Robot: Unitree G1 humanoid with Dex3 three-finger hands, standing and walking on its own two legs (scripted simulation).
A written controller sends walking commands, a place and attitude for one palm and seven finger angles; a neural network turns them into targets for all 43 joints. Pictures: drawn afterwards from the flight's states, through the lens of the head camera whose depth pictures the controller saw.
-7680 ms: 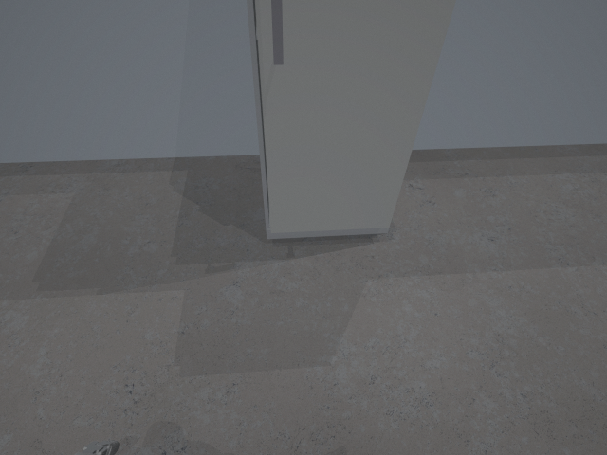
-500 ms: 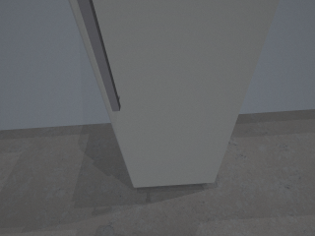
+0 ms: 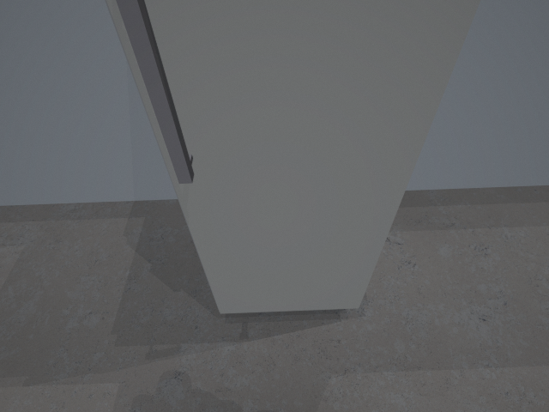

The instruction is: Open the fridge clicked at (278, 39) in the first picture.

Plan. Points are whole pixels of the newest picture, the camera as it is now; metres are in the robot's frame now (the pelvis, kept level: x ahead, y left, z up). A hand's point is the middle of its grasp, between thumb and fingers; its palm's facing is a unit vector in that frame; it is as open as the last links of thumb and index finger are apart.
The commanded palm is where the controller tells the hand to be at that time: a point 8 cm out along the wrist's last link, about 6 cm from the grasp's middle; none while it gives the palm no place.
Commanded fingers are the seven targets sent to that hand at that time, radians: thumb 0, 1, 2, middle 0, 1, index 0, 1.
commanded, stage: look again from close up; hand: left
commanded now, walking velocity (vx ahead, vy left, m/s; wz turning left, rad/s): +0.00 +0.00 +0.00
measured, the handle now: (156, 64) +0.51 +0.20 +0.26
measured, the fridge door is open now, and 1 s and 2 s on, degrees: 0 0 0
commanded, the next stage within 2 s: raise the hand to about handle height in 0.32 s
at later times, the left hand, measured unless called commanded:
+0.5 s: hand out of the picture +0.09 +0.21 -0.13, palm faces +0.19 -0.96 -0.21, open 7.4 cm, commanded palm +0.10 +0.24 -0.06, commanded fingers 0.00 0.78 0.85 -0.21 -0.38 -0.21 -0.38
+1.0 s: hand (109, 382) +0.16 +0.23 +0.01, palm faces +0.17 -0.98 -0.07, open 9.5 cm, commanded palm +0.14 +0.28 +0.03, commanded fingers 0.00 0.20 0.60 -0.25 -0.75 -0.25 -0.75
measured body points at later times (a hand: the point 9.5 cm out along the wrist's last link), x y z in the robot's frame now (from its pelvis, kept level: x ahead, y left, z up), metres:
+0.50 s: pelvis +0.00 +0.00 +0.00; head +0.01 +0.00 +0.45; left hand +0.08 +0.26 -0.11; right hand +0.04 -0.23 -0.15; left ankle -0.03 +0.15 -0.74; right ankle +0.03 -0.10 -0.74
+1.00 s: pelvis -0.03 +0.01 -0.07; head +0.01 +0.03 +0.37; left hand +0.14 +0.28 +0.01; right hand +0.20 -0.18 -0.13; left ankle -0.03 +0.15 -0.74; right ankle +0.02 -0.10 -0.74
